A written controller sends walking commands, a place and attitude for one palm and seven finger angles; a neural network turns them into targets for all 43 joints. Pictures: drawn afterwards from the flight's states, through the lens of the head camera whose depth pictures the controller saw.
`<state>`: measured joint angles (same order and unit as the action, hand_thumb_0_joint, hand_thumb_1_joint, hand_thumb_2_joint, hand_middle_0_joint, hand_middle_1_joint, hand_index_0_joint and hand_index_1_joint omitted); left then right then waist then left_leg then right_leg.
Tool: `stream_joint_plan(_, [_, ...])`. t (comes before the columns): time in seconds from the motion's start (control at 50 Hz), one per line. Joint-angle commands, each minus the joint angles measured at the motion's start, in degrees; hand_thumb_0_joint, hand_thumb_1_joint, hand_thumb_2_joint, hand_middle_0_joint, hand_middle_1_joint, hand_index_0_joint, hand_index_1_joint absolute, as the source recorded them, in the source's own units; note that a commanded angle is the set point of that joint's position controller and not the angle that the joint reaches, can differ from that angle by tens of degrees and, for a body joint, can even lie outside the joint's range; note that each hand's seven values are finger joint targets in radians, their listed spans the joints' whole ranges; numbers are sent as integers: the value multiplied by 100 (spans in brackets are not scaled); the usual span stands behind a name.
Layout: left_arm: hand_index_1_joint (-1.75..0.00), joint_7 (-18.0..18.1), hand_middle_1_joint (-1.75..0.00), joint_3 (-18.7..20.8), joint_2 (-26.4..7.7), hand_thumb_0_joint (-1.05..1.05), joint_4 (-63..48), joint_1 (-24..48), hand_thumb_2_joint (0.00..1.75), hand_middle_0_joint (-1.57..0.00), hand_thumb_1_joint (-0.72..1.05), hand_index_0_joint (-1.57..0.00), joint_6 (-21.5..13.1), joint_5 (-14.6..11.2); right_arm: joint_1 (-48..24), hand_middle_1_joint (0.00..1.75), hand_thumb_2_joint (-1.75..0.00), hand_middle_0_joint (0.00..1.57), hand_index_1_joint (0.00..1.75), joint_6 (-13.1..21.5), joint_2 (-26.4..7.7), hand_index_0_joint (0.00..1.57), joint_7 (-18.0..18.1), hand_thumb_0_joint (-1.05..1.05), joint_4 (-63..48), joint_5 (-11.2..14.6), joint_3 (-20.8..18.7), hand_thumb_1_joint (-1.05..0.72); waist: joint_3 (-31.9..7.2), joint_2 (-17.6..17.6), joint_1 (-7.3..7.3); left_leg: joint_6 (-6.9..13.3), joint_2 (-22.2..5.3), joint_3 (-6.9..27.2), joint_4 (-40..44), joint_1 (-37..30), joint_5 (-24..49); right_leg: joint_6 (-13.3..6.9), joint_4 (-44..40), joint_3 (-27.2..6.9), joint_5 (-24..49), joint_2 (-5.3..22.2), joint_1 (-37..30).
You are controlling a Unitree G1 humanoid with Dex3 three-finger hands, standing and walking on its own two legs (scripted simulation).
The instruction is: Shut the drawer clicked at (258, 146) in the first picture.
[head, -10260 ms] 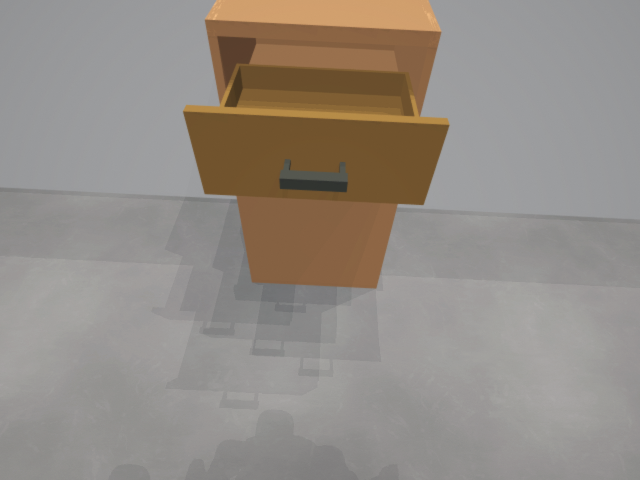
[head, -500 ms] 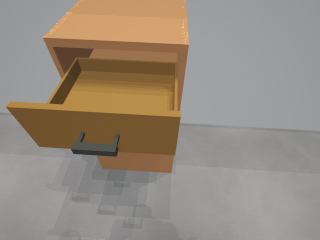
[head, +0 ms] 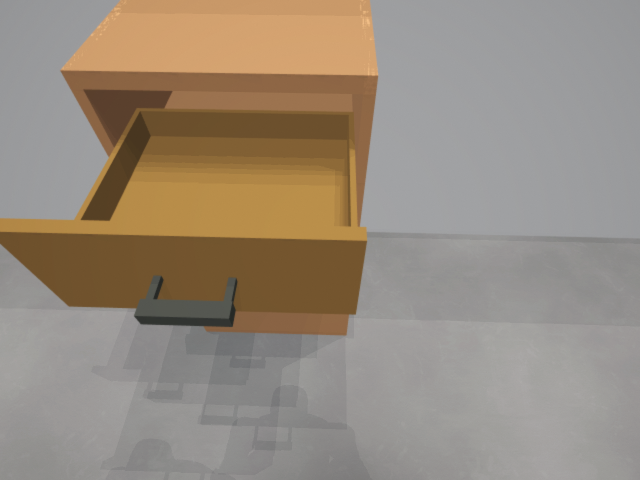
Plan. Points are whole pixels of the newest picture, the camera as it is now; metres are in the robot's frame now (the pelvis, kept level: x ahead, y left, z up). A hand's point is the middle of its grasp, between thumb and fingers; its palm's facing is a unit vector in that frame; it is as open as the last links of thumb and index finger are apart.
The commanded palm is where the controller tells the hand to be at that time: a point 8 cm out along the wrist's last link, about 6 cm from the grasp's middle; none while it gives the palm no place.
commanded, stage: come to a stop and stand still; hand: left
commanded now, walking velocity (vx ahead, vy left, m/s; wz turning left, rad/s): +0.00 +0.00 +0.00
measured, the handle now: (190, 298) +0.32 +0.18 +0.04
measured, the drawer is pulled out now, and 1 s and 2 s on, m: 0.28 0.28 0.28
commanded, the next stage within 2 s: look again from close up in 0.58 s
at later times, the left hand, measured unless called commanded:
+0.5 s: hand out of the picture -0.01 +0.17 -0.17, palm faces +0.00 -0.98 -0.21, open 7.4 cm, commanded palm none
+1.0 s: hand out of the picture -0.01 +0.16 -0.17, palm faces +0.02 -0.98 -0.17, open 7.4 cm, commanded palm none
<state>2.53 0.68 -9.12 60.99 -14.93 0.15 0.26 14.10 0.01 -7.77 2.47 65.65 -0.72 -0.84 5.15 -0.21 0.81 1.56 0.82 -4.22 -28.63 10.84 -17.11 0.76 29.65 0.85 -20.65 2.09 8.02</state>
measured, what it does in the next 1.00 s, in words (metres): stands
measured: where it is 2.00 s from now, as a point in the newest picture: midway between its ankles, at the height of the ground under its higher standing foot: outside the picture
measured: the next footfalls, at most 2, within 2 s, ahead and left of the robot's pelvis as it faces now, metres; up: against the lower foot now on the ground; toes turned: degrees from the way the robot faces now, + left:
none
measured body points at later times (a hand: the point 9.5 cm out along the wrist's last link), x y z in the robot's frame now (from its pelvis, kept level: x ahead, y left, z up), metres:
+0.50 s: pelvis -0.04 -0.01 +0.00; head -0.02 -0.01 +0.45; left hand -0.01 +0.23 -0.15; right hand -0.01 -0.24 -0.15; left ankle -0.02 +0.10 -0.74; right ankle -0.06 -0.12 -0.74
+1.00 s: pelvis -0.01 -0.01 +0.00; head +0.01 +0.00 +0.45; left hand -0.01 +0.22 -0.16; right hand +0.01 -0.23 -0.15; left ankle -0.02 +0.10 -0.74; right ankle -0.06 -0.13 -0.74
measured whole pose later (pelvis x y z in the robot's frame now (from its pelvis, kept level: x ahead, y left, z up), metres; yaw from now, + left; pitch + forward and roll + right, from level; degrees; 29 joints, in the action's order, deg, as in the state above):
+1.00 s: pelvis -0.01 -0.01 +0.00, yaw +0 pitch -1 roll +0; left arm 1.8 -0.9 -9.3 63.1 -16.1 -0.8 0.6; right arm 13.3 1.2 -9.2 1.5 64.8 -0.7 1.0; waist 2.2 1.6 -0.3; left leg 1.1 0.3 -3.5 -25.8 10.3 -15.0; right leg 0.3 25.8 1.5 -18.4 1.4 6.9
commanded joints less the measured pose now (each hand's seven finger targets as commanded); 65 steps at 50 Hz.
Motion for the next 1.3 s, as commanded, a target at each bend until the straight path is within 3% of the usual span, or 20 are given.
stream_joint_plan(0.0, [-30,53,-30,141,-540,0,-173,-587,90,-20,90,-20,-31,17,327,30,-90,20,30,46,-721,20,55,0,-184,21,-188,-90,-643,80,-83,68,-819,573,129,-599,3215,-224,-214,-193,2631,433,138])
stream_joint_plan(0.02, [-30,48,-30,125,-575,0,-158,-552,90,-20,90,-20,-42,14,289,30,-90,20,30,49,-673,20,33,0,-190,27,-171,-90,-637,105,-87,47,-766,583,216,-515,2916,-233,-277,-249,2596,438,66])
stream_joint_plan(0.04, [-30,225,-30,140,-752,0,-119,-817,90,-20,90,-20,-160,122,138,30,-90,20,30,124,-1023,20,-36,0,-664,91,-231,-90,-900,944,-91,-36,-862,508,-964,-334,3560,-63,-491,-372,4479,509,156])
stream_joint_plan(0.06, [-30,215,-30,135,-694,0,-404,-574,90,-20,90,-20,-205,73,339,30,-90,20,30,121,-731,20,-114,0,-837,33,-162,-90,-1003,1102,37,2,-615,455,-749,383,1223,-272,-334,-390,4024,739,-372])
stream_joint_plan(0.08, [-30,166,-30,83,-658,0,-457,-417,90,-20,90,-20,-214,70,169,30,-90,20,30,107,-580,20,-110,0,-826,34,-126,-90,-844,770,22,-17,-457,342,-453,406,353,-398,-306,-550,3664,797,-194])
stream_joint_plan(0.1, [-30,141,-30,48,-678,0,-512,-278,90,-20,90,-20,-241,70,261,30,-90,20,30,119,-511,20,-138,0,-797,23,-102,-90,-796,517,120,-32,-428,362,-245,376,602,-459,-253,-455,3320,715,-103])
stream_joint_plan(0.12, [-30,114,-30,51,-687,0,-588,-276,90,-20,90,-20,-251,54,256,30,-90,20,30,124,-493,20,-155,0,-809,-13,-49,-90,-749,-288,52,-69,-409,303,-109,93,1021,-513,-236,-444,3009,642,19])
stream_joint_plan(0.14, [-30,102,-30,57,-730,0,-626,-273,90,-20,90,-20,-244,38,275,30,-90,20,30,118,-559,20,-144,0,-846,-9,-42,-90,-585,-405,81,-11,-529,488,-67,83,1344,-471,-258,-414,2415,474,229])
stream_joint_plan(0.18, [-30,69,-30,34,-711,0,-584,-261,90,-20,90,-20,-195,36,232,30,-90,20,30,110,-653,20,-124,0,-872,-1,-29,-90,-363,-475,18,48,-613,618,64,170,1406,-417,-358,-351,1680,324,328])
stream_joint_plan(0.22, [-30,31,-30,16,-720,0,-607,-245,90,-20,90,-20,-143,52,125,30,-90,20,30,84,-682,20,-130,0,-952,-4,-4,-90,2,-335,-28,51,-604,653,315,374,772,-387,-611,-397,879,274,504])
stream_joint_plan(0.26, [-30,3,-30,-18,-757,0,-580,-216,90,-20,90,-20,-124,57,106,30,-90,20,30,52,-758,20,-156,0,-978,-8,8,-90,340,95,-16,21,-522,624,414,521,140,-374,-893,-503,-5,277,814])
stream_joint_plan(0.3, [-30,-24,-30,-23,-791,0,-608,-142,90,-20,90,-20,-97,59,188,30,-90,20,30,37,-830,20,-183,0,-978,-29,9,-90,508,119,22,14,-481,648,591,569,-335,-374,-1021,-527,-672,257,1057])
stream_joint_plan(0.36, [-30,-49,-30,-22,-807,0,-608,-229,90,-20,90,-20,-88,64,206,30,-90,20,30,45,-874,20,-190,0,-957,-37,16,-90,410,73,-18,36,-493,744,799,586,-530,-332,-998,-490,-738,226,1008])
stream_joint_plan(0.46, [-30,-69,-30,-38,-799,0,-528,-351,90,-20,90,-20,-125,46,242,30,-90,20,30,125,-896,20,-179,0,-875,-16,35,-90,-168,34,-64,56,-549,750,826,262,-27,-288,-901,-445,-130,292,654])
stream_joint_plan(0.52, [-30,-72,-30,-42,-767,0,-454,-401,90,-20,90,-20,-152,43,259,30,-90,20,30,162,-852,20,-162,0,-757,6,57,-90,-329,188,-84,58,-570,685,746,62,576,-276,-896,-425,364,319,498])
stream_joint_plan(0.6, [-30,-60,-30,-63,-746,0,-254,-511,90,-20,90,-20,-165,26,298,30,-90,20,30,202,-854,20,-137,0,-578,28,80,-90,-433,47,-112,70,-614,678,656,-49,1144,-248,-782,-359,947,354,311])
stream_joint_plan(0.94, [-30,-12,-30,-39,-654,0,65,-564,90,-20,90,-20,-157,51,256,30,-90,20,30,219,-764,20,-59,0,-229,29,84,-90,-303,98,-133,62,-654,598,603,-257,1984,-206,-718,-255,1862,408,132])
stream_joint_plan(1.24, [-30,-26,-30,-12,-713,0,51,-487,90,-20,90,-20,-152,46,127,30,-90,20,30,209,-811,20,-49,0,-245,19,74,-90,-381,70,-149,51,-644,595,626,-353,2079,-206,-784,-247,2056,445,38])
stream_joint_plan(1.26, [-30,207,-30,-22,-683,0,150,-816,90,-20,90,-20,-280,132,-179,30,-90,20,30,218,-937,20,-90,0,-656,65,14,-90,-89,-155,-190,-105,-698,443,-568,1,2831,-93,-802,-584,3794,651,421])
stream_joint_plan(1.28, [-32,162,-32,845,-2071,0,-8892,3248,90,-22,90,-22,-1412,-1047,154,30,-90,20,30,1039,-1754,20,103,0,-2556,320,-163,-90,-2952,-1184,385,-21,-151,482,206,-1595,3455,-268,-186,91,3827,143,-116])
